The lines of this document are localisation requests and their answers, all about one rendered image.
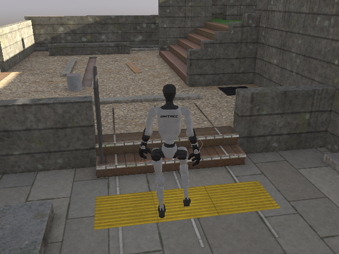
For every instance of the right robot upper arm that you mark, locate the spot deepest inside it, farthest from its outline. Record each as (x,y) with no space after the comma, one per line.
(188,121)

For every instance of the robot left hand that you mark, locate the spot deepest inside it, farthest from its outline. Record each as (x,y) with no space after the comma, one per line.
(146,150)

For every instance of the robot right hand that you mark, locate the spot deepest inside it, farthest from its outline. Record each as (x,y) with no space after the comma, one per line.
(197,158)

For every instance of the left robot upper arm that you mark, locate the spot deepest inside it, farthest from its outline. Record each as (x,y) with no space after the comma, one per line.
(150,120)

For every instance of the right robot foot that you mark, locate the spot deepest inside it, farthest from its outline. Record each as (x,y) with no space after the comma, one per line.
(187,202)

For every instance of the left robot forearm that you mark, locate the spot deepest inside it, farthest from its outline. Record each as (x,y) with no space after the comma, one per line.
(144,140)

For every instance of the right robot forearm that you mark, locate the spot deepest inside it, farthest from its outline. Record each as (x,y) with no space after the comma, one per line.
(194,143)

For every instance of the humanoid robot torso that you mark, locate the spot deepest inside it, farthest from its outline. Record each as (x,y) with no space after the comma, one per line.
(169,128)

